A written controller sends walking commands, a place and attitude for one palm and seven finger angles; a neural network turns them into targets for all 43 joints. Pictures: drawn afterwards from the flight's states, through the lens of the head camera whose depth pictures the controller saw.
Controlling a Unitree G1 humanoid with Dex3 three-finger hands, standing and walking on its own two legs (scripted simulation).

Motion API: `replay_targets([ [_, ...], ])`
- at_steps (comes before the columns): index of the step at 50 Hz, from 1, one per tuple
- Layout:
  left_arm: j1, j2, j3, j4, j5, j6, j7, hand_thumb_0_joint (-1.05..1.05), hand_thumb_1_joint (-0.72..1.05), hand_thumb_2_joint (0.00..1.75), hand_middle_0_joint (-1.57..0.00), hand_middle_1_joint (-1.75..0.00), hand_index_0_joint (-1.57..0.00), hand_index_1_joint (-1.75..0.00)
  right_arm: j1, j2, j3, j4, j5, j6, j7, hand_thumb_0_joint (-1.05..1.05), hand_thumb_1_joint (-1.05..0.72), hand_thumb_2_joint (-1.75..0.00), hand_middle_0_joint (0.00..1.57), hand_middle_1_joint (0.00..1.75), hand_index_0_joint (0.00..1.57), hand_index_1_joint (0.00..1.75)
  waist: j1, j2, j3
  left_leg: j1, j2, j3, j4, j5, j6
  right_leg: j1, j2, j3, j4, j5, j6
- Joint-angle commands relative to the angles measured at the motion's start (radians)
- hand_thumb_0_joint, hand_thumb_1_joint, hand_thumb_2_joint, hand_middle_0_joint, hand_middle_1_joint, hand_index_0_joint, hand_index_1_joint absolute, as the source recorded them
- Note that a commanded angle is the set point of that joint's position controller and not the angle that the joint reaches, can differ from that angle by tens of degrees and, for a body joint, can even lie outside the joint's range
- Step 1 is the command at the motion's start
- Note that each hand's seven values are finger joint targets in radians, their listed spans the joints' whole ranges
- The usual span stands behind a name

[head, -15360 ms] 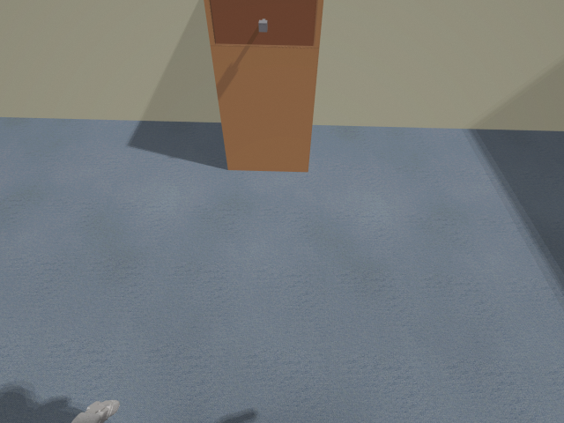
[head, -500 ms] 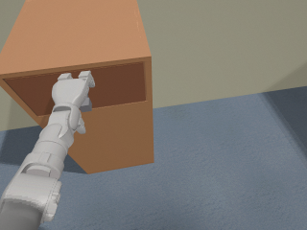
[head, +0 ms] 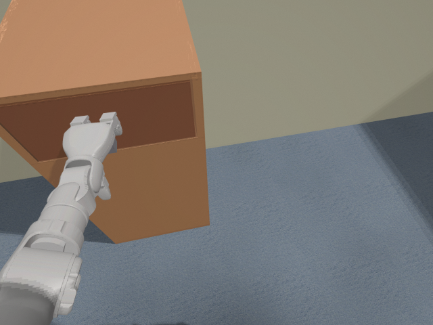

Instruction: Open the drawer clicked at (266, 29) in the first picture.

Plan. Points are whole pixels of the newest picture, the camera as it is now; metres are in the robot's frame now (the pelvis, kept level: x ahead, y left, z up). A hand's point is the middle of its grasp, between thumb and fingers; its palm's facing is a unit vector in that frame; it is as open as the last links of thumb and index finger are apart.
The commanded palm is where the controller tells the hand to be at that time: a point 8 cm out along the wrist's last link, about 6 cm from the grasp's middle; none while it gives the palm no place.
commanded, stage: lower the fingers behind the handle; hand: left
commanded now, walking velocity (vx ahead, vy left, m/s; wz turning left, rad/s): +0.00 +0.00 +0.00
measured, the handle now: (107, 137) +0.50 +0.24 +0.02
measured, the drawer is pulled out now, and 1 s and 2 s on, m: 0.00 0.00 0.02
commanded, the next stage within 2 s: close the thumb around the handle in 0.72 s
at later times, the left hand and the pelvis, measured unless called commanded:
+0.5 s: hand (103, 155) +0.45 +0.24 +0.01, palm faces -0.06 -0.03 -1.00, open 13.9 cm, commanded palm +0.43 +0.24 +0.06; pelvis -0.01 +0.01 -0.01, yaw -1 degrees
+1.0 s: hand (104, 156) +0.46 +0.24 +0.00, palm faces -0.04 -0.04 -1.00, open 12.9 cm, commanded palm +0.44 +0.24 +0.06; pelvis +0.00 +0.01 -0.01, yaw +0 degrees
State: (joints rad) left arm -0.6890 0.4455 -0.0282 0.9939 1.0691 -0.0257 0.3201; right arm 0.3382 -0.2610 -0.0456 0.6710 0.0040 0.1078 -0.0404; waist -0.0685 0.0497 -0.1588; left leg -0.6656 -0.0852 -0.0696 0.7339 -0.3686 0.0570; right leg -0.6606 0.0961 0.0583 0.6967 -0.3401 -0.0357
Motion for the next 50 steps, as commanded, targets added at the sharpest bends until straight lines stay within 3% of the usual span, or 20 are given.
replay_targets([
  [1,-0.450,0.267,0.074,-0.166,0.015,0.000,0.120,0.00,-0.50,0.30,-0.30,-1.20,-0.30,-1.20,0.068,-0.133,-0.051,-0.056,-0.009,-0.033,0.001,0.00,-0.90,-0.90,0.20,0.30,0.20,0.30,-0.018,0.025,-0.335,0.157,0.042,0.031,-0.015,0.364,-0.009,0.131,-0.037,-0.043,-0.026,0.269,-0.013],
  [2,-0.475,0.274,0.081,-0.162,0.012,0.008,0.134,0.00,-0.50,0.30,-0.30,-1.20,-0.30,-1.20,0.068,-0.137,-0.052,-0.048,-0.011,-0.033,0.003,0.00,-0.90,-0.90,0.20,0.30,0.20,0.30,-0.027,0.004,-0.349,0.151,0.042,0.027,-0.006,0.368,-0.008,0.130,-0.037,-0.045,-0.022,0.270,-0.013],
  [6,-0.492,0.269,0.072,-0.115,0.007,0.061,0.159,0.00,-0.50,0.30,-0.30,-1.20,-0.30,-1.20,0.081,-0.142,-0.053,-0.030,-0.013,-0.031,0.013,0.00,-0.90,-0.90,0.20,0.30,0.20,0.30,-0.028,0.047,-0.422,0.187,0.041,0.027,0.011,0.396,-0.018,0.116,-0.033,-0.052,-0.004,0.283,-0.011],
  [7,-0.511,0.260,0.063,-0.095,-0.001,0.074,0.155,0.00,-0.50,0.30,-0.30,-1.20,-0.30,-1.20,0.083,-0.145,-0.051,-0.025,-0.014,-0.029,0.014,0.00,-0.90,-0.90,0.20,0.30,0.20,0.30,-0.043,0.023,-0.417,0.176,0.041,0.027,0.015,0.399,-0.015,0.120,-0.033,-0.052,-0.007,0.295,-0.009],
  [11,-0.479,0.305,0.087,-0.058,-0.010,0.105,0.128,0.00,-0.50,0.30,-0.30,-1.20,-0.30,-1.20,0.091,-0.149,-0.043,-0.028,-0.011,-0.020,0.014,0.00,-0.90,-0.90,0.20,0.30,0.20,0.30,-0.022,0.003,-0.449,0.150,0.039,0.036,0.016,0.414,-0.010,0.183,-0.037,-0.043,0.001,0.358,-0.003],
  [14,-0.447,0.256,0.043,0.001,-0.015,0.122,0.099,0.00,-0.50,0.30,-0.30,-1.20,-0.30,-1.20,0.095,-0.150,-0.038,-0.028,-0.007,-0.011,0.009,0.00,-0.90,-0.90,0.20,0.30,0.20,0.30,-0.041,-0.054,-0.383,0.109,0.040,0.041,0.011,0.381,-0.002,0.182,-0.039,-0.042,-0.013,0.361,0.003],
  [16,-0.412,0.258,0.038,0.035,-0.017,0.124,0.080,0.00,-0.50,0.30,-0.30,-1.20,-0.30,-1.20,0.092,-0.152,-0.030,-0.035,0.000,-0.007,0.008,0.00,-0.90,-0.90,0.20,0.30,0.20,0.30,-0.040,-0.088,-0.308,0.051,0.038,0.045,-0.001,0.315,0.003,0.182,-0.040,-0.039,-0.027,0.327,0.005],
  [17,-0.404,0.272,0.053,0.031,-0.019,0.116,0.072,0.00,-0.50,0.30,-0.30,-1.20,-0.30,-1.20,0.083,-0.153,-0.031,-0.040,0.000,-0.006,0.005,0.00,-0.90,-0.90,0.20,0.30,0.20,0.30,-0.031,-0.088,-0.309,0.045,0.036,0.047,0.000,0.316,0.005,0.194,-0.042,-0.031,-0.030,0.337,0.002],
  [18,-0.423,0.309,0.068,0.001,-0.013,0.105,0.070,0.00,-0.50,0.30,-0.30,-1.20,-0.30,-1.20,0.089,-0.154,-0.029,-0.046,0.002,-0.004,0.002,0.00,-0.90,-0.90,0.20,0.30,0.20,0.30,-0.024,-0.064,-0.342,0.050,0.035,0.047,-0.003,0.313,0.004,0.207,-0.045,-0.028,-0.023,0.331,0.002],
  [23,-0.405,0.244,0.034,-0.038,-0.006,0.065,0.069,0.00,-0.50,0.30,-0.30,-1.20,-0.30,-1.20,0.096,-0.141,-0.036,-0.057,0.000,-0.009,0.003,0.00,-0.90,-0.90,0.20,0.30,0.20,0.30,-0.021,0.000,-0.341,0.114,0.045,0.034,-0.003,0.336,-0.003,0.136,-0.036,-0.046,-0.017,0.272,-0.008],
  [26,-0.385,0.259,0.061,-0.076,-0.006,0.045,0.085,0.00,-0.50,0.30,-0.30,-1.20,-0.30,-1.20,0.094,-0.142,-0.041,-0.062,-0.005,-0.012,0.006,0.00,-0.90,-0.90,0.20,0.30,0.20,0.30,-0.009,0.006,-0.384,0.147,0.052,0.029,0.006,0.362,-0.009,0.122,-0.032,-0.051,-0.004,0.265,-0.010],
  [28,-0.419,0.262,0.063,-0.102,-0.005,0.033,0.098,0.00,-0.50,0.30,-0.30,-1.20,-0.30,-1.20,0.095,-0.143,-0.044,-0.059,-0.006,-0.016,0.008,0.00,-0.90,-0.90,0.20,0.30,0.20,0.30,-0.019,0.010,-0.383,0.147,0.054,0.023,0.012,0.365,-0.011,0.104,-0.031,-0.053,0.001,0.258,-0.009],
  [31,-0.426,0.286,0.085,-0.106,0.004,0.036,0.124,0.00,-0.50,0.30,-0.30,-1.20,-0.30,-1.20,0.092,-0.148,-0.045,-0.052,-0.008,-0.017,0.013,0.00,-0.90,-0.90,0.20,0.30,0.20,0.30,-0.014,0.008,-0.381,0.145,0.055,0.018,0.014,0.360,-0.014,0.087,-0.028,-0.057,0.006,0.238,-0.012],
  [32,-0.466,0.262,0.065,-0.120,0.004,0.037,0.131,0.00,-0.50,0.30,-0.30,-1.20,-0.30,-1.20,0.090,-0.147,-0.047,-0.049,-0.013,-0.019,0.014,0.00,-0.90,-0.90,0.20,0.30,0.20,0.30,-0.027,0.036,-0.386,0.161,0.056,0.014,0.019,0.382,-0.018,0.069,-0.027,-0.060,0.009,0.242,-0.014],
  [33,-0.469,0.288,0.088,-0.128,0.009,0.040,0.142,0.00,-0.50,0.30,-0.30,-1.20,-0.30,-1.20,0.099,-0.150,-0.049,-0.041,-0.013,-0.020,0.017,0.00,-0.90,-0.90,0.20,0.30,0.20,0.30,-0.018,0.047,-0.410,0.187,0.060,0.008,0.021,0.408,-0.024,0.061,-0.026,-0.065,0.017,0.243,-0.015],
  [34,-0.467,0.256,0.065,-0.121,0.012,0.048,0.149,0.00,-0.50,0.30,-0.30,-1.20,-0.30,-1.20,0.095,-0.149,-0.051,-0.041,-0.015,-0.020,0.020,0.00,-0.90,-0.90,0.20,0.30,0.20,0.30,-0.022,0.067,-0.410,0.203,0.060,0.008,0.023,0.419,-0.030,0.045,-0.025,-0.070,0.017,0.234,-0.015],
  [37,-0.489,0.263,0.073,-0.088,-0.001,0.074,0.158,0.00,-0.50,0.30,-0.30,-1.20,-0.30,-1.20,0.093,-0.154,-0.049,-0.029,-0.016,-0.021,0.021,0.00,-0.90,-0.90,0.20,0.30,0.20,0.30,-0.038,0.014,-0.403,0.186,0.061,0.004,0.026,0.397,-0.026,0.051,-0.024,-0.070,0.009,0.227,-0.012],
  [41,-0.512,0.239,0.050,-0.077,-0.001,0.103,0.156,0.00,-0.50,0.30,-0.30,-1.20,-0.30,-1.20,0.099,-0.152,-0.048,-0.021,-0.015,-0.018,0.023,0.00,-0.90,-0.90,0.20,0.30,0.20,0.30,-0.038,0.045,-0.423,0.227,0.061,0.004,0.023,0.436,-0.032,0.050,-0.023,-0.075,0.009,0.245,-0.012],
  [47,-0.462,0.242,0.053,-0.062,-0.011,0.111,0.120,0.00,-0.16,0.44,-0.32,-1.24,-0.32,-1.24,0.092,-0.152,-0.041,-0.031,-0.015,-0.009,0.020,0.00,-0.90,-0.90,0.20,0.30,0.20,0.30,-0.022,0.008,-0.416,0.195,0.055,0.014,0.013,0.444,-0.023,0.119,-0.027,-0.062,-0.003,0.303,-0.010],
  [50,-0.428,0.248,0.049,-0.022,-0.011,0.107,0.103,0.00,0.00,0.52,-0.34,-1.25,-0.34,-1.25,0.089,-0.150,-0.035,-0.036,-0.007,-0.006,0.016,0.00,-0.90,-0.90,0.20,0.30,0.20,0.30,-0.026,-0.035,-0.333,0.129,0.052,0.024,0.000,0.366,-0.010,0.126,-0.029,-0.057,-0.017,0.277,-0.007],
])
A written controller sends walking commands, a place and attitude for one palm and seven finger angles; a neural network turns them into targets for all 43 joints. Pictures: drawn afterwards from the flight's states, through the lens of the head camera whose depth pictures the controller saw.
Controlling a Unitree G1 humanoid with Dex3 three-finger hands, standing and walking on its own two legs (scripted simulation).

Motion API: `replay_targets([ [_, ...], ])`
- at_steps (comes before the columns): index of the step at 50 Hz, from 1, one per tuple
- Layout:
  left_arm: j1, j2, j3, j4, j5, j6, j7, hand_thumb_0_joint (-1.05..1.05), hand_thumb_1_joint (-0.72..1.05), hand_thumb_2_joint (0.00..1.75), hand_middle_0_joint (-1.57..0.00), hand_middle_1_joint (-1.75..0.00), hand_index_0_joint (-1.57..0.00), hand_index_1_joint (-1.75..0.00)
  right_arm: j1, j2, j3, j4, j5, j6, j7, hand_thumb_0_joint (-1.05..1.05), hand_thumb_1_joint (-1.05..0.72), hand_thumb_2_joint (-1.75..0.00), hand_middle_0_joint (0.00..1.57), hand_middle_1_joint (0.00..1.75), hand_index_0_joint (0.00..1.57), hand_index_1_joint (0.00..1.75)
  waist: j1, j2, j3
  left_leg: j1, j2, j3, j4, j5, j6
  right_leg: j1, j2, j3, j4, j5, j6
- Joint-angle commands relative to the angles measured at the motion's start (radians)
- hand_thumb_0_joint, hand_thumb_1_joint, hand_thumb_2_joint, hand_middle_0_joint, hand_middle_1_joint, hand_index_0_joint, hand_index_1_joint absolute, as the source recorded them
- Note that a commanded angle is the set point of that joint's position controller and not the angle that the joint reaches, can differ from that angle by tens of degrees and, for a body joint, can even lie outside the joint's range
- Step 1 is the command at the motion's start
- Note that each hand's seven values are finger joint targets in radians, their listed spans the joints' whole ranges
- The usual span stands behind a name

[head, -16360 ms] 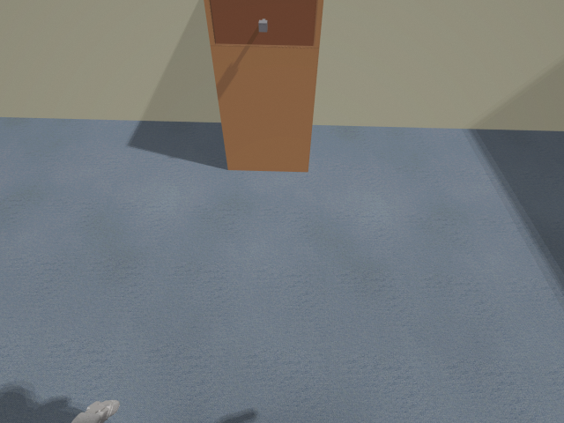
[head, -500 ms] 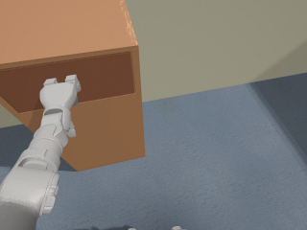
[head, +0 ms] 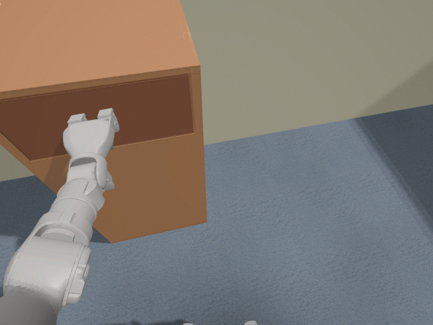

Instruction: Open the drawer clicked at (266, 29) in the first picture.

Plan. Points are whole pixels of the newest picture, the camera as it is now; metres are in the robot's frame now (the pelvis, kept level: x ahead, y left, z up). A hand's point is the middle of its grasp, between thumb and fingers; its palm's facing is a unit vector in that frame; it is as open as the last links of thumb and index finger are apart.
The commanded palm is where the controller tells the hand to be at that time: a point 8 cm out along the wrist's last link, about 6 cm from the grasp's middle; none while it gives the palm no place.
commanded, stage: close the thumb around the handle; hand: left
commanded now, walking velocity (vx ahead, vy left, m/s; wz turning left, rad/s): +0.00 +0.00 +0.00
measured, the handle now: (103, 134) +0.49 +0.23 +0.03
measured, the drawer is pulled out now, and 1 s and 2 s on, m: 0.00 0.02 0.07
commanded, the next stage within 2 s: pull the drawer open in 0.52 s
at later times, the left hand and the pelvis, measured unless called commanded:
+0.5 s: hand (101, 155) +0.45 +0.23 +0.01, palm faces -0.04 -0.04 -1.00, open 6.7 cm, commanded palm +0.43 +0.24 +0.07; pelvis +0.00 +0.00 +0.00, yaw +0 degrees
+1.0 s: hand (101, 162) +0.44 +0.23 +0.01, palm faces -0.01 -0.08 -1.00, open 6.3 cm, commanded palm +0.41 +0.24 +0.07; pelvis +0.02 +0.00 +0.01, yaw -1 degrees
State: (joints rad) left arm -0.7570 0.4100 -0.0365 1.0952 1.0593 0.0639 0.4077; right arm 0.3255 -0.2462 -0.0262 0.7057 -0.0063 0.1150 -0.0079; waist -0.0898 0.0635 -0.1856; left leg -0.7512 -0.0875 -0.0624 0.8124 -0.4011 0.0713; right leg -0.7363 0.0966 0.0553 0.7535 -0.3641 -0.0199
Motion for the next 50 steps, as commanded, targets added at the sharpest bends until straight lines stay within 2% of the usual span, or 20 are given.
replay_targets([
  [1,-0.380,0.296,0.061,-0.148,0.005,0.009,0.013,0.00,0.06,0.54,-0.34,-1.26,-0.34,-1.26,0.100,-0.165,-0.056,-0.075,0.004,-0.015,-0.020,0.00,-0.90,-0.90,0.20,0.30,0.20,0.30,-0.008,-0.045,-0.313,0.216,0.056,0.018,-0.078,0.394,-0.023,0.204,-0.032,-0.051,-0.073,0.305,-0.023],
  [4,-0.333,0.312,0.084,-0.174,0.003,-0.013,0.010,0.00,0.23,0.61,-0.35,-1.28,-0.35,-1.28,0.100,-0.161,-0.057,-0.085,0.001,-0.015,-0.021,0.00,-0.90,-0.90,0.20,0.30,0.20,0.30,0.016,-0.008,-0.362,0.240,0.052,0.021,-0.073,0.426,-0.025,0.226,-0.033,-0.046,-0.064,0.326,-0.025],
  [6,-0.331,0.288,0.066,-0.173,0.005,-0.020,0.011,0.00,0.34,0.66,-0.36,-1.29,-0.36,-1.29,0.101,-0.158,-0.058,-0.087,0.002,-0.015,-0.021,0.00,-0.90,-0.90,0.20,0.30,0.20,0.30,0.007,-0.019,-0.335,0.228,0.054,0.024,-0.071,0.425,-0.025,0.214,-0.031,-0.050,-0.064,0.327,-0.025],
  [10,-0.316,0.322,0.093,-0.178,0.004,-0.026,0.022,0.00,0.56,0.76,-0.38,-1.31,-0.38,-1.31,0.096,-0.161,-0.059,-0.087,0.001,-0.014,-0.022,0.00,-0.90,-0.90,0.20,0.30,0.20,0.30,0.012,-0.033,-0.349,0.209,0.052,0.027,-0.065,0.417,-0.023,0.226,-0.033,-0.042,-0.060,0.335,-0.024],
  [13,-0.354,0.312,0.087,-0.226,0.007,-0.029,0.032,0.00,0.73,0.83,-0.39,-1.33,-0.39,-1.33,0.105,-0.160,-0.065,-0.085,-0.002,-0.017,-0.019,0.00,-0.90,-0.90,0.20,0.30,0.20,0.30,0.013,0.024,-0.403,0.260,0.056,0.021,-0.059,0.475,-0.032,0.216,-0.033,-0.049,-0.045,0.357,-0.026],
  [16,-0.336,0.288,0.078,-0.197,0.006,-0.010,0.039,0.00,0.90,0.90,-0.40,-1.35,-0.40,-1.35,0.102,-0.161,-0.068,-0.074,-0.001,-0.016,-0.015,0.00,-0.90,-0.90,0.20,0.30,0.20,0.30,0.006,-0.003,-0.373,0.277,0.062,0.016,-0.058,0.494,-0.037,0.190,-0.028,-0.060,-0.051,0.343,-0.025],
  [20,-0.335,0.281,0.072,-0.194,-0.002,0.002,0.039,0.00,0.90,0.90,-0.40,-1.35,-0.40,-1.35,0.097,-0.162,-0.066,-0.074,0.000,-0.013,-0.015,0.00,-0.90,-0.90,0.20,0.30,0.20,0.30,0.006,-0.010,-0.372,0.269,0.058,0.021,-0.062,0.488,-0.033,0.212,-0.029,-0.054,-0.058,0.363,-0.023],
  [21,-0.371,0.268,0.058,-0.220,-0.005,-0.004,0.039,0.00,0.90,0.90,-0.40,-1.35,-0.40,-1.35,0.100,-0.162,-0.067,-0.075,0.001,-0.016,-0.016,0.00,-0.90,-0.90,0.20,0.30,0.20,0.30,-0.007,-0.010,-0.369,0.274,0.059,0.019,-0.063,0.482,-0.032,0.206,-0.030,-0.055,-0.062,0.361,-0.022],
  [23,-0.365,0.312,0.094,-0.227,-0.004,-0.014,0.039,0.00,0.90,0.90,-0.40,-1.35,-0.40,-1.35,0.103,-0.164,-0.067,-0.072,-0.001,-0.015,-0.017,0.00,-0.90,-0.90,0.20,0.30,0.20,0.30,0.009,0.002,-0.399,0.276,0.056,0.017,-0.063,0.492,-0.032,0.226,-0.031,-0.050,-0.054,0.366,-0.022],
  [25,-0.377,0.296,0.076,-0.218,-0.003,-0.015,0.038,0.00,0.90,0.90,-0.40,-1.35,-0.40,-1.35,0.098,-0.161,-0.065,-0.069,-0.001,-0.016,-0.020,0.00,-0.90,-0.90,0.20,0.30,0.20,0.30,-0.004,0.002,-0.373,0.270,0.058,0.018,-0.064,0.470,-0.032,0.207,-0.032,-0.051,-0.059,0.351,-0.023],
  [29,-0.357,0.321,0.097,-0.210,0.000,-0.018,0.039,0.00,0.90,0.90,-0.40,-1.35,-0.40,-1.35,0.097,-0.161,-0.064,-0.067,-0.003,-0.016,-0.021,0.00,-0.90,-0.90,0.20,0.30,0.20,0.30,0.005,-0.006,-0.378,0.256,0.055,0.022,-0.061,0.472,-0.029,0.225,-0.033,-0.047,-0.055,0.372,-0.023],
  [31,-0.359,0.300,0.081,-0.213,0.003,-0.019,0.041,0.00,0.90,0.90,-0.40,-1.35,-0.40,-1.35,0.094,-0.160,-0.065,-0.069,-0.002,-0.017,-0.020,0.00,-0.90,-0.90,0.20,0.30,0.20,0.30,0.001,-0.005,-0.374,0.261,0.057,0.021,-0.062,0.475,-0.032,0.215,-0.032,-0.049,-0.056,0.367,-0.022],
  [34,-0.260,0.297,0.101,-0.219,-0.006,-0.024,0.035,0.00,0.90,0.90,-0.40,-1.35,-0.40,-1.35,0.090,-0.158,-0.065,-0.080,-0.002,-0.014,-0.014,0.00,-0.90,-0.90,0.20,0.30,0.20,0.30,0.036,-0.001,-0.402,0.275,0.057,0.023,-0.064,0.518,-0.035,0.248,-0.030,-0.050,-0.050,0.393,-0.025],
  [36,-0.238,0.255,0.076,-0.251,-0.010,-0.028,0.033,0.00,0.90,0.90,-0.40,-1.35,-0.40,-1.35,0.082,-0.151,-0.068,-0.091,-0.001,-0.014,-0.013,0.00,-0.90,-0.90,0.20,0.30,0.20,0.30,0.033,-0.010,-0.402,0.281,0.058,0.028,-0.065,0.533,-0.033,0.262,-0.031,-0.049,-0.054,0.417,-0.023],
  [38,-0.174,0.248,0.087,-0.291,-0.012,-0.034,0.030,0.00,0.90,0.90,-0.40,-1.35,-0.40,-1.35,0.079,-0.150,-0.074,-0.099,0.000,-0.014,-0.007,0.00,-0.90,-0.90,0.20,0.30,0.20,0.30,0.052,0.010,-0.429,0.317,0.065,0.021,-0.063,0.599,-0.040,0.267,-0.031,-0.050,-0.048,0.435,-0.024],
  [41,-0.092,0.214,0.077,-0.350,-0.020,-0.027,0.028,0.00,0.90,0.90,-0.40,-1.35,-0.40,-1.35,0.061,-0.148,-0.078,-0.114,0.005,-0.014,0.001,0.00,-0.90,-0.90,0.20,0.30,0.20,0.30,0.059,-0.012,-0.403,0.331,0.073,0.020,-0.070,0.630,-0.040,0.274,-0.029,-0.051,-0.059,0.445,-0.023],
  [43,-0.012,0.246,0.114,-0.411,-0.028,-0.021,0.030,0.00,0.90,0.90,-0.40,-1.35,-0.40,-1.35,0.049,-0.149,-0.077,-0.124,0.006,-0.013,0.005,0.00,-0.90,-0.90,0.20,0.30,0.20,0.30,0.083,-0.009,-0.425,0.331,0.073,0.022,-0.073,0.683,-0.039,0.323,-0.035,-0.039,-0.055,0.505,-0.022],
  [46,0.070,0.188,0.079,-0.492,-0.031,0.000,0.030,0.00,0.90,0.90,-0.40,-1.35,-0.40,-1.35,0.026,-0.145,-0.080,-0.136,0.009,-0.014,0.009,0.00,-0.90,-0.90,0.20,0.30,0.20,0.30,0.076,-0.015,-0.393,0.353,0.078,0.018,-0.078,0.720,-0.042,0.324,-0.036,-0.044,-0.064,0.519,-0.020],
  [48,-0.217,0.277,0.100,-0.416,-0.007,0.008,0.045,0.00,0.90,0.90,-0.40,-1.35,-0.40,-1.35,0.047,-0.164,-0.072,-0.088,0.005,-0.009,-0.007,0.00,-0.90,-0.90,0.20,0.30,0.20,0.30,0.008,-0.042,-0.295,0.295,0.073,0.017,-0.078,0.591,-0.037,0.250,-0.034,-0.050,-0.068,0.454,-0.017],
  [50,-0.205,0.277,0.100,-0.386,0.015,0.020,0.055,0.00,0.90,0.90,-0.40,-1.35,-0.40,-1.35,0.047,-0.156,-0.071,-0.089,0.001,-0.011,-0.011,0.00,-0.90,-0.90,0.20,0.30,0.20,0.30,0.030,-0.005,-0.301,0.302,0.066,0.016,-0.087,0.558,-0.042,0.235,-0.032,-0.060,-0.062,0.392,-0.027],
])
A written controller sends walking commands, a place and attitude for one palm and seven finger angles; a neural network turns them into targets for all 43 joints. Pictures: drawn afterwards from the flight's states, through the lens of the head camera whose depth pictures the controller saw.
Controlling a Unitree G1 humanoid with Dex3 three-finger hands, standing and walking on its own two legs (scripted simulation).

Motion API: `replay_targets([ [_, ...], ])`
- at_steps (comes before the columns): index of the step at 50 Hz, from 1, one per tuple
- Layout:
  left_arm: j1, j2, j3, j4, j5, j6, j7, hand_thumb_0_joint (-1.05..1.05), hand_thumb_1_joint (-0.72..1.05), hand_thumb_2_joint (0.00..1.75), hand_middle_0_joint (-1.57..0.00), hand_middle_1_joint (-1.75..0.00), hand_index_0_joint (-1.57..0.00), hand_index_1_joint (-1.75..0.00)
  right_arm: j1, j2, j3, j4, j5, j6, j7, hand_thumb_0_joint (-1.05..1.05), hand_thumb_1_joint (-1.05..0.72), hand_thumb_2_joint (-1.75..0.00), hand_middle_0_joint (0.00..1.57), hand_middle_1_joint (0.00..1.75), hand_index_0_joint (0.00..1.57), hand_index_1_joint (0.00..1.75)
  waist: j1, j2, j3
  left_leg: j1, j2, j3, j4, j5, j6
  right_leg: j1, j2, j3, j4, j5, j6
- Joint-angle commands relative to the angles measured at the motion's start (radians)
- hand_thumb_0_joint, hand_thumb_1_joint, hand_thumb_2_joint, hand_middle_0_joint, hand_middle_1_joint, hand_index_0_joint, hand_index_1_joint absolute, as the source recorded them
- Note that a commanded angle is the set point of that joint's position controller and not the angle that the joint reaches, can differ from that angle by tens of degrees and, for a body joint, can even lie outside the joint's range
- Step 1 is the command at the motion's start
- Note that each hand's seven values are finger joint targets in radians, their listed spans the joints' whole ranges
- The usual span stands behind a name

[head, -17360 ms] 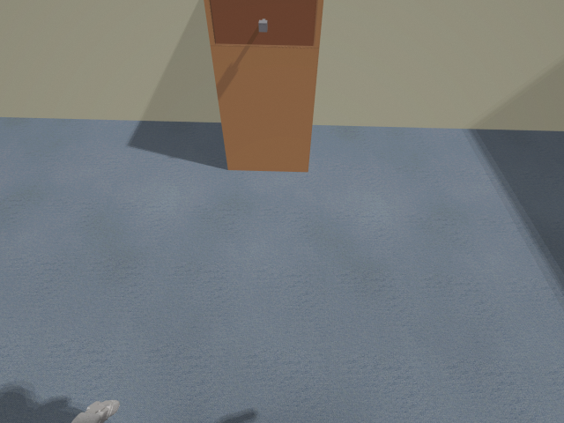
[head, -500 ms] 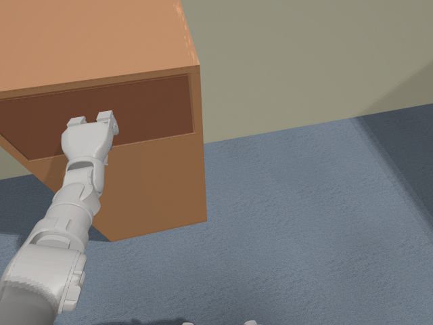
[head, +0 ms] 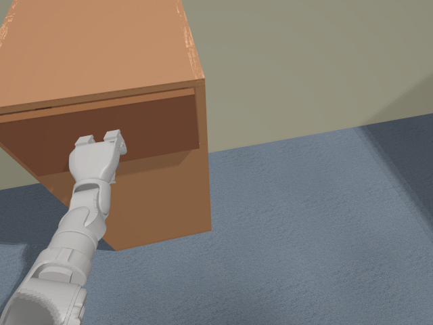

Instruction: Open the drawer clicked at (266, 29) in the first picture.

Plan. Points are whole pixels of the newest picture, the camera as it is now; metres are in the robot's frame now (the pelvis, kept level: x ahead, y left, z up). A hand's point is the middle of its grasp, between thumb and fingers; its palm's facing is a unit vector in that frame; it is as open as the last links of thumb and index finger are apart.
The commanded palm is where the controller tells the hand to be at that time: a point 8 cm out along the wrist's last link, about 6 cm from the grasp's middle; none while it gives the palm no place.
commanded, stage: pull the drawer open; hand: left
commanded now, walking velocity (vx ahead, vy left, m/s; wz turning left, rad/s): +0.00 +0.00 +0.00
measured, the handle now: (109, 152) +0.45 +0.23 +0.02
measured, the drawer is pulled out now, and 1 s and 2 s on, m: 0.02 0.07 0.16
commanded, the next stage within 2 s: none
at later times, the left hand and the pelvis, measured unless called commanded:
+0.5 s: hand (107, 180) +0.40 +0.23 +0.00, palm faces -0.02 -0.06 -1.00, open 6.4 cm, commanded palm +0.34 +0.23 +0.06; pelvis -0.01 -0.01 +0.00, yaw -1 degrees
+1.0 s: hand (106, 196) +0.36 +0.22 +0.00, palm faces -0.02 -0.05 -1.00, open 6.4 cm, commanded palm +0.34 +0.23 +0.06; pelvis -0.01 -0.01 +0.00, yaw +2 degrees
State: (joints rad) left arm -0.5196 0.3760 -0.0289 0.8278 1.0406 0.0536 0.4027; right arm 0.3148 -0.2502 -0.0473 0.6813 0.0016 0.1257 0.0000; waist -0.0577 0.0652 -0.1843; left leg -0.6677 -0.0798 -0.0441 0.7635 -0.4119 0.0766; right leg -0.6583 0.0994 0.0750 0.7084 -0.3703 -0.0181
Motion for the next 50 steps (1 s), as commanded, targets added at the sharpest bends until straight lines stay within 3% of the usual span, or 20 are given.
replay_targets([
  [1,-0.444,0.317,0.098,-0.113,0.043,0.036,0.065,0.00,0.90,0.90,-0.40,-1.35,-0.40,-1.35,0.054,-0.152,-0.051,-0.061,-0.009,-0.022,-0.021,0.00,-0.90,-0.90,0.20,0.30,0.20,0.30,0.004,0.013,-0.334,0.251,0.062,-0.008,-0.034,0.614,-0.056,0.150,-0.036,-0.081,-0.011,0.403,-0.032],
  [3,-0.485,0.303,0.085,-0.111,0.043,0.044,0.067,0.00,0.90,0.90,-0.40,-1.35,-0.40,-1.35,0.062,-0.150,-0.052,-0.055,-0.014,-0.019,-0.021,0.00,-0.90,-0.90,0.20,0.30,0.20,0.30,0.004,0.060,-0.391,0.304,0.064,-0.016,-0.020,0.680,-0.071,0.132,-0.034,-0.084,-0.001,0.407,-0.032],
  [10,-0.531,0.258,0.048,-0.039,0.025,0.033,0.053,0.00,0.90,0.90,-0.40,-1.35,-0.40,-1.35,0.052,-0.141,-0.047,-0.060,-0.010,-0.023,-0.030,0.00,-0.90,-0.90,0.20,0.30,0.20,0.30,-0.011,-0.018,-0.375,0.250,0.053,-0.005,-0.022,0.549,-0.052,0.147,-0.034,-0.079,-0.013,0.377,-0.028],
  [13,-0.539,0.311,0.078,-0.025,0.030,0.019,0.051,0.00,0.90,0.90,-0.40,-1.35,-0.40,-1.35,0.046,-0.144,-0.041,-0.067,-0.007,-0.024,-0.034,0.00,-0.90,-0.90,0.20,0.30,0.20,0.30,0.000,-0.003,-0.364,0.217,0.048,-0.003,-0.031,0.499,-0.046,0.160,-0.037,-0.070,-0.012,0.359,-0.031],
  [15,-0.470,0.244,0.048,-0.047,0.029,0.011,0.052,0.00,0.90,0.90,-0.40,-1.35,-0.40,-1.35,0.042,-0.134,-0.047,-0.080,-0.007,-0.028,-0.029,0.00,-0.90,-0.90,0.20,0.30,0.20,0.30,0.015,0.019,-0.397,0.259,0.052,-0.003,-0.031,0.538,-0.050,0.159,-0.034,-0.077,-0.012,0.363,-0.033],
  [17,-0.375,0.250,0.074,-0.084,0.020,0.007,0.049,0.00,0.90,0.90,-0.40,-1.35,-0.40,-1.35,0.037,-0.135,-0.050,-0.091,-0.007,-0.028,-0.021,0.00,-0.90,-0.90,0.20,0.30,0.20,0.30,0.040,0.017,-0.429,0.277,0.056,-0.009,-0.026,0.613,-0.056,0.185,-0.031,-0.076,-0.009,0.395,-0.035],
  [19,-0.308,0.199,0.040,-0.108,0.004,0.011,0.044,0.00,0.90,0.90,-0.40,-1.35,-0.40,-1.35,0.026,-0.131,-0.050,-0.105,0.000,-0.029,-0.016,0.00,-0.90,-0.90,0.20,0.30,0.20,0.30,0.038,0.000,-0.386,0.258,0.056,0.002,-0.033,0.578,-0.048,0.196,-0.032,-0.071,-0.024,0.402,-0.031],
  [21,-0.214,0.214,0.064,-0.149,-0.006,0.014,0.039,0.00,0.90,0.90,-0.40,-1.35,-0.40,-1.35,0.012,-0.131,-0.050,-0.118,0.005,-0.031,-0.015,0.00,-0.90,-0.90,0.20,0.30,0.20,0.30,0.052,-0.047,-0.373,0.224,0.053,0.011,-0.045,0.553,-0.038,0.251,-0.036,-0.059,-0.033,0.434,-0.029],
  [25,-0.046,0.158,0.040,-0.318,-0.025,0.027,0.034,0.00,0.90,0.90,-0.40,-1.35,-0.40,-1.35,-0.022,-0.127,-0.054,-0.144,0.010,-0.039,-0.006,0.00,-0.90,-0.90,0.20,0.30,0.20,0.30,0.069,-0.031,-0.376,0.262,0.061,0.010,-0.055,0.644,-0.038,0.296,-0.043,-0.053,-0.035,0.508,-0.026],
  [27,0.060,0.183,0.074,-0.379,-0.033,0.044,0.036,0.00,0.90,0.90,-0.40,-1.35,-0.40,-1.35,-0.041,-0.133,-0.052,-0.151,0.011,-0.041,0.000,0.00,-0.90,-0.90,0.20,0.30,0.20,0.30,0.083,-0.047,-0.361,0.257,0.066,0.001,-0.063,0.687,-0.044,0.323,-0.045,-0.052,-0.034,0.535,-0.027],
  [30,0.160,0.120,0.031,-0.508,-0.038,0.074,0.039,0.00,0.90,0.90,-0.40,-1.35,-0.40,-1.35,-0.074,-0.131,-0.052,-0.164,0.013,-0.050,0.009,0.00,-0.90,-0.90,0.20,0.30,0.20,0.30,0.078,-0.033,-0.331,0.303,0.073,-0.005,-0.068,0.706,-0.048,0.301,-0.045,-0.058,-0.041,0.521,-0.023],
  [32,-0.155,0.234,0.076,-0.412,0.000,0.098,0.063,0.00,0.90,0.90,-0.40,-1.35,-0.40,-1.35,-0.052,-0.149,-0.045,-0.106,0.009,-0.040,-0.018,0.00,-0.90,-0.90,0.20,0.30,0.20,0.30,0.007,-0.069,-0.226,0.246,0.067,-0.005,-0.068,0.575,-0.047,0.230,-0.040,-0.065,-0.048,0.451,-0.023],
  [33,-0.219,0.256,0.086,-0.406,0.019,0.101,0.073,0.00,0.90,0.90,-0.40,-1.35,-0.40,-1.35,-0.047,-0.149,-0.042,-0.106,0.006,-0.040,-0.024,0.00,-0.90,-0.90,0.20,0.30,0.20,0.30,0.009,-0.037,-0.221,0.236,0.062,-0.004,-0.079,0.521,-0.047,0.211,-0.041,-0.069,-0.047,0.404,-0.027],
  [34,-0.159,0.216,0.060,-0.360,0.033,0.115,0.075,0.00,0.90,0.90,-0.40,-1.35,-0.40,-1.35,-0.054,-0.137,-0.041,-0.106,0.005,-0.041,-0.027,0.00,-0.90,-0.90,0.20,0.30,0.20,0.30,0.025,-0.025,-0.216,0.241,0.056,-0.003,-0.083,0.514,-0.050,0.210,-0.038,-0.075,-0.044,0.375,-0.033],
  [39,-0.208,0.214,0.044,-0.338,0.025,0.140,0.060,0.00,0.90,0.90,-0.40,-1.35,-0.40,-1.35,-0.074,-0.124,-0.037,-0.104,0.006,-0.036,-0.042,0.00,-0.90,-0.90,0.20,0.30,0.20,0.30,0.048,0.023,-0.311,0.307,0.047,0.003,-0.081,0.538,-0.067,0.237,-0.040,-0.068,-0.043,0.379,-0.040],
  [41,-0.222,0.177,0.013,-0.311,0.011,0.137,0.048,0.00,0.90,0.90,-0.40,-1.35,-0.40,-1.35,-0.078,-0.119,-0.034,-0.107,0.010,-0.035,-0.047,0.00,-0.90,-0.90,0.20,0.30,0.20,0.30,0.042,-0.006,-0.299,0.297,0.043,0.005,-0.086,0.512,-0.062,0.244,-0.041,-0.069,-0.051,0.377,-0.037],
  [43,-0.248,0.218,0.044,-0.321,0.008,0.118,0.043,0.00,0.90,0.90,-0.40,-1.35,-0.40,-1.35,-0.082,-0.121,-0.033,-0.111,0.009,-0.036,-0.054,0.00,-0.90,-0.90,0.20,0.30,0.20,0.30,0.047,-0.008,-0.327,0.300,0.044,0.003,-0.082,0.531,-0.059,0.262,-0.044,-0.062,-0.045,0.401,-0.037],
  [45,-0.250,0.187,0.022,-0.285,0.009,0.106,0.039,0.00,0.90,0.90,-0.40,-1.35,-0.40,-1.35,-0.086,-0.114,-0.030,-0.113,0.010,-0.037,-0.058,0.00,-0.90,-0.90,0.20,0.30,0.20,0.30,0.039,-0.046,-0.287,0.275,0.040,0.007,-0.085,0.502,-0.053,0.258,-0.046,-0.065,-0.052,0.399,-0.033],
  [47,-0.258,0.234,0.061,-0.282,0.016,0.085,0.042,0.00,0.90,0.90,-0.40,-1.35,-0.40,-1.35,-0.089,-0.118,-0.028,-0.115,0.006,-0.040,-0.060,0.00,-0.90,-0.90,0.20,0.30,0.20,0.30,0.048,-0.045,-0.295,0.261,0.038,0.006,-0.083,0.496,-0.049,0.269,-0.047,-0.057,-0.050,0.400,-0.035],
  [50,-0.282,0.192,0.027,-0.283,0.028,0.060,0.047,0.00,0.90,0.90,-0.40,-1.35,-0.40,-1.35,-0.083,-0.110,-0.030,-0.117,0.006,-0.047,-0.058,0.00,-0.90,-0.90,0.20,0.30,0.20,0.30,0.044,-0.014,-0.298,0.266,0.037,0.008,-0.076,0.487,-0.049,0.243,-0.047,-0.062,-0.043,0.389,-0.037],
])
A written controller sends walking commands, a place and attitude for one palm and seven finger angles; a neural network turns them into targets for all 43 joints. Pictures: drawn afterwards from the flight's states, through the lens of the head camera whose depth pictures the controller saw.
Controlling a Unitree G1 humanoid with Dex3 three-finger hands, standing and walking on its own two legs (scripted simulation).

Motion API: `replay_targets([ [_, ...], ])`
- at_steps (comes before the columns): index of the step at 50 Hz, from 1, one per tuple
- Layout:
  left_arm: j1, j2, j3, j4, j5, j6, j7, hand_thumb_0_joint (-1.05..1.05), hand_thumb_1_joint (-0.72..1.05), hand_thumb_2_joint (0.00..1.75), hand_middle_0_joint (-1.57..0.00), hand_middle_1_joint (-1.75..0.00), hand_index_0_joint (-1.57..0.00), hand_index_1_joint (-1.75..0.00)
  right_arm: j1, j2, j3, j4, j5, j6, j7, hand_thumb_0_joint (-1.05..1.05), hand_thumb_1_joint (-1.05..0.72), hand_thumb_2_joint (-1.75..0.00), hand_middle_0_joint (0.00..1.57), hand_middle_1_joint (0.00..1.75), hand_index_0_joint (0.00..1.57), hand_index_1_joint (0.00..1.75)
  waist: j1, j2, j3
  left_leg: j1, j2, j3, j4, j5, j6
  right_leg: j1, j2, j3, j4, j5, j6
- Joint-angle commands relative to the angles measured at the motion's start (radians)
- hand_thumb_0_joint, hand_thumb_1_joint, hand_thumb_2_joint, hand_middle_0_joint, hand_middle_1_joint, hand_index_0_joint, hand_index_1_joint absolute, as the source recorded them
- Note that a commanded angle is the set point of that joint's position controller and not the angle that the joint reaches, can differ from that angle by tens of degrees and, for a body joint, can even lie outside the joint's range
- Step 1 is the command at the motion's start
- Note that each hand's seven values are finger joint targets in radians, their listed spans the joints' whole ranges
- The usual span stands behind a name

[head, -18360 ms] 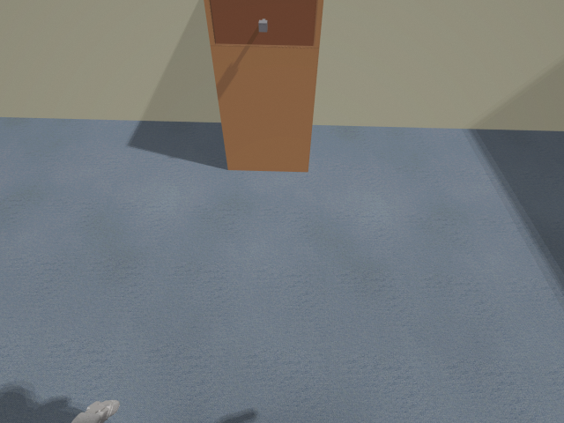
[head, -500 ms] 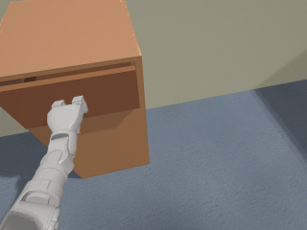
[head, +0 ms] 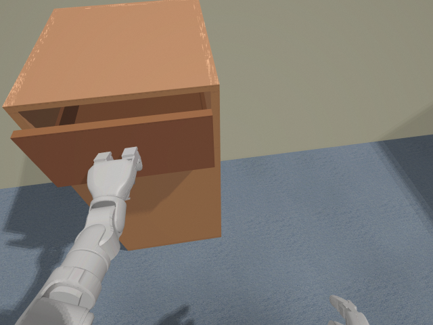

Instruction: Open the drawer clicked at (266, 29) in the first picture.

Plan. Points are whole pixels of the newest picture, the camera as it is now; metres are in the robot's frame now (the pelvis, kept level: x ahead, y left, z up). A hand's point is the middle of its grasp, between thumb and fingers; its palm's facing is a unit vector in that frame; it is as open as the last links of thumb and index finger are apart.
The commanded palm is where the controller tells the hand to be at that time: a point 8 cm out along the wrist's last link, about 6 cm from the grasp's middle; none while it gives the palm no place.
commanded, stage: pull the drawer open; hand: left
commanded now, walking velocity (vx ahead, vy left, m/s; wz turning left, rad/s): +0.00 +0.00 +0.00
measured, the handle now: (126, 168) +0.42 +0.22 +0.02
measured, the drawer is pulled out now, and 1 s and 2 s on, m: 0.07 0.16 0.30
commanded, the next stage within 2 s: open the thumb to release the handle in 1.94 s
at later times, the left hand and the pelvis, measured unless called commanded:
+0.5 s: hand (121, 215) +0.32 +0.21 -0.01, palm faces +0.03 -0.10 -0.99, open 6.3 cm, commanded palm +0.30 +0.22 +0.06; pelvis +0.00 +0.00 +0.00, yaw -1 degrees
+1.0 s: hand (121, 230) +0.29 +0.20 +0.00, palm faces -0.01 -0.13 -0.99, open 6.4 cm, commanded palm +0.24 +0.20 +0.06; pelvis +0.01 -0.01 +0.00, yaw -2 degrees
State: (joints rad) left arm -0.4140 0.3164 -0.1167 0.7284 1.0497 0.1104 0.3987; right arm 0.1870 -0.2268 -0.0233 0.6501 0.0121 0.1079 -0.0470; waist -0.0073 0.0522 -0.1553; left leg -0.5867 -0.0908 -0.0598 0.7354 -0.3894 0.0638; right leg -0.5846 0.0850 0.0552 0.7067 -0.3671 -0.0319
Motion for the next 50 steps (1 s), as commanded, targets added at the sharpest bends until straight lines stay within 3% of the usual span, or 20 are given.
replay_targets([
  [1,-0.383,0.268,0.127,-0.173,0.025,-0.001,0.054,0.00,0.90,0.90,-0.40,-1.35,-0.40,-1.35,0.044,-0.134,-0.053,-0.085,-0.005,-0.029,-0.012,0.00,-0.90,-0.90,0.20,0.30,0.20,0.30,-0.001,0.000,-0.329,0.177,0.046,0.022,-0.046,0.461,-0.038,0.169,-0.033,-0.040,-0.039,0.379,-0.024],
  [6,-0.399,0.280,0.137,-0.164,0.032,-0.018,0.067,0.00,0.90,0.90,-0.40,-1.35,-0.40,-1.35,0.050,-0.134,-0.057,-0.078,-0.007,-0.036,-0.012,0.00,-0.90,-0.90,0.20,0.30,0.20,0.30,-0.006,-0.017,-0.336,0.140,0.043,0.030,-0.038,0.423,-0.031,0.179,-0.037,-0.030,-0.036,0.389,-0.022],
  [8,-0.311,0.244,0.123,-0.197,0.026,-0.017,0.068,0.00,0.90,0.90,-0.40,-1.35,-0.40,-1.35,0.044,-0.132,-0.063,-0.090,-0.006,-0.037,-0.007,0.00,-0.90,-0.90,0.20,0.30,0.20,0.30,0.012,-0.009,-0.387,0.171,0.044,0.027,-0.037,0.465,-0.033,0.203,-0.034,-0.028,-0.032,0.411,-0.024],
  [11,-0.163,0.197,0.109,-0.259,-0.008,-0.007,0.062,0.00,0.90,0.90,-0.40,-1.35,-0.40,-1.35,0.029,-0.131,-0.066,-0.106,0.000,-0.043,0.006,0.00,-0.90,-0.90,0.20,0.30,0.20,0.30,0.030,-0.022,-0.392,0.176,0.046,0.037,-0.040,0.492,-0.031,0.245,-0.035,-0.022,-0.039,0.466,-0.020],
  [12,-0.112,0.222,0.138,-0.285,-0.015,-0.004,0.060,0.00,0.90,0.90,-0.40,-1.35,-0.40,-1.35,0.025,-0.134,-0.066,-0.111,0.001,-0.043,0.010,0.00,-0.90,-0.90,0.20,0.30,0.20,0.30,0.041,-0.046,-0.408,0.170,0.048,0.029,-0.045,0.521,-0.033,0.276,-0.037,-0.020,-0.035,0.491,-0.021],
  [16,0.112,0.146,0.097,-0.458,-0.053,0.011,0.048,0.00,0.90,0.90,-0.40,-1.35,-0.40,-1.35,-0.010,-0.134,-0.069,-0.142,0.007,-0.058,0.030,0.00,-0.90,-0.90,0.20,0.30,0.20,0.30,0.049,-0.055,-0.371,0.198,0.059,0.031,-0.053,0.573,-0.030,0.292,-0.042,-0.016,-0.041,0.545,-0.012],
  [21,0.311,0.141,0.110,-0.638,-0.046,0.048,0.063,0.00,0.90,0.90,-0.40,-1.35,-0.40,-1.35,-0.054,-0.138,-0.064,-0.158,0.003,-0.067,0.052,0.00,-0.90,-0.90,0.20,0.30,0.20,0.30,0.055,-0.035,-0.302,0.221,0.071,0.017,-0.063,0.606,-0.040,0.258,-0.039,-0.026,-0.038,0.511,-0.015],
  [22,0.136,0.163,0.096,-0.609,-0.024,0.058,0.074,0.00,0.90,0.90,-0.40,-1.35,-0.40,-1.35,-0.057,-0.151,-0.060,-0.134,0.001,-0.061,0.042,0.00,-0.90,-0.90,0.20,0.30,0.20,0.30,0.010,-0.034,-0.268,0.225,0.074,0.010,-0.058,0.580,-0.043,0.211,-0.037,-0.029,-0.041,0.478,-0.015],
  [23,-0.058,0.220,0.122,-0.589,0.003,0.063,0.092,0.00,0.90,0.90,-0.40,-1.35,-0.40,-1.35,-0.039,-0.158,-0.058,-0.112,-0.001,-0.055,0.030,0.00,-0.90,-0.90,0.20,0.30,0.20,0.30,-0.012,-0.006,-0.247,0.221,0.072,0.005,-0.060,0.520,-0.046,0.164,-0.034,-0.032,-0.040,0.418,-0.018],
  [26,0.008,0.177,0.093,-0.517,0.041,0.097,0.107,0.00,0.90,0.90,-0.40,-1.35,-0.40,-1.35,-0.053,-0.141,-0.054,-0.110,-0.008,-0.055,0.022,0.00,-0.90,-0.90,0.20,0.30,0.20,0.30,0.017,0.032,-0.232,0.234,0.063,0.011,-0.072,0.449,-0.054,0.143,-0.027,-0.054,-0.046,0.312,-0.031],
  [27,-0.011,0.190,0.099,-0.528,0.035,0.105,0.104,0.00,0.90,0.90,-0.40,-1.35,-0.40,-1.35,-0.061,-0.142,-0.054,-0.112,-0.008,-0.051,0.018,0.00,-0.90,-0.90,0.20,0.30,0.20,0.30,0.022,0.019,-0.261,0.244,0.061,0.009,-0.077,0.441,-0.056,0.166,-0.025,-0.049,-0.052,0.310,-0.033],
  [30,-0.046,0.136,0.040,-0.493,0.016,0.126,0.080,0.00,0.90,0.90,-0.40,-1.35,-0.40,-1.35,-0.075,-0.131,-0.049,-0.114,0.001,-0.045,0.007,0.00,-0.90,-0.90,0.20,0.30,0.20,0.30,0.020,-0.015,-0.262,0.245,0.053,0.011,-0.089,0.405,-0.057,0.182,-0.028,-0.050,-0.059,0.300,-0.030],
  [32,-0.074,0.164,0.058,-0.484,0.003,0.126,0.064,0.00,0.90,0.90,-0.40,-1.35,-0.40,-1.35,-0.089,-0.130,-0.045,-0.118,0.005,-0.040,-0.003,0.00,-0.90,-0.90,0.20,0.30,0.20,0.30,0.024,-0.017,-0.276,0.247,0.047,0.013,-0.094,0.403,-0.053,0.210,-0.028,-0.040,-0.065,0.312,-0.030],
  [34,-0.087,0.144,0.037,-0.466,-0.007,0.120,0.050,0.00,0.90,0.90,-0.40,-1.35,-0.40,-1.35,-0.093,-0.123,-0.041,-0.120,0.008,-0.040,-0.011,0.00,-0.90,-0.90,0.20,0.30,0.20,0.30,0.020,-0.032,-0.256,0.242,0.044,0.018,-0.097,0.383,-0.046,0.213,-0.032,-0.038,-0.072,0.319,-0.026],
  [37,-0.104,0.170,0.061,-0.455,0.005,0.095,0.042,0.00,0.90,0.90,-0.40,-1.35,-0.40,-1.35,-0.098,-0.121,-0.036,-0.123,0.003,-0.041,-0.019,0.00,-0.90,-0.90,0.20,0.30,0.20,0.30,0.027,-0.034,-0.259,0.236,0.039,0.018,-0.094,0.403,-0.042,0.229,-0.034,-0.030,-0.072,0.349,-0.028],
  [39,0.028,0.154,0.073,-0.468,0.008,0.078,0.039,0.00,0.90,0.90,-0.40,-1.35,-0.40,-1.35,-0.108,-0.112,-0.037,-0.137,0.000,-0.046,-0.014,0.00,-0.90,-0.90,0.20,0.30,0.20,0.30,0.057,-0.039,-0.276,0.234,0.039,0.023,-0.093,0.443,-0.042,0.264,-0.037,-0.023,-0.065,0.403,-0.029],
  [41,0.113,0.106,0.038,-0.526,-0.003,0.063,0.032,0.00,0.90,0.90,-0.40,-1.35,-0.40,-1.35,-0.122,-0.108,-0.036,-0.155,0.000,-0.053,-0.001,0.00,-0.90,-0.90,0.20,0.30,0.20,0.30,0.063,-0.030,-0.270,0.241,0.039,0.025,-0.087,0.468,-0.043,0.269,-0.039,-0.019,-0.064,0.436,-0.028],
  [42,0.173,0.126,0.068,-0.559,-0.006,0.054,0.029,0.00,0.90,0.90,-0.40,-1.35,-0.40,-1.35,-0.127,-0.111,-0.037,-0.163,-0.003,-0.056,0.005,0.00,-0.90,-0.90,0.20,0.30,0.20,0.30,0.081,-0.014,-0.301,0.248,0.041,0.023,-0.087,0.505,-0.045,0.293,-0.039,-0.011,-0.058,0.461,-0.032],
  [48,0.489,0.098,0.073,-0.731,-0.019,0.051,0.031,0.00,0.90,0.90,-0.40,-1.35,-0.40,-1.35,-0.159,-0.104,-0.032,-0.199,-0.006,-0.062,0.043,0.00,-0.90,-0.90,0.20,0.30,0.20,0.30,0.095,-0.048,-0.260,0.224,0.049,0.019,-0.078,0.555,-0.045,0.312,-0.048,0.002,-0.040,0.547,-0.024],
  [50,0.515,0.082,0.050,-0.814,-0.012,0.057,0.040,0.00,0.90,0.90,-0.40,-1.35,-0.40,-1.35,-0.170,-0.107,-0.037,-0.207,-0.009,-0.061,0.054,0.00,-0.90,-0.90,0.20,0.30,0.20,0.30,0.082,-0.041,-0.243,0.233,0.053,0.017,-0.069,0.552,-0.043,0.279,-0.046,-0.003,-0.037,0.519,-0.025],
])
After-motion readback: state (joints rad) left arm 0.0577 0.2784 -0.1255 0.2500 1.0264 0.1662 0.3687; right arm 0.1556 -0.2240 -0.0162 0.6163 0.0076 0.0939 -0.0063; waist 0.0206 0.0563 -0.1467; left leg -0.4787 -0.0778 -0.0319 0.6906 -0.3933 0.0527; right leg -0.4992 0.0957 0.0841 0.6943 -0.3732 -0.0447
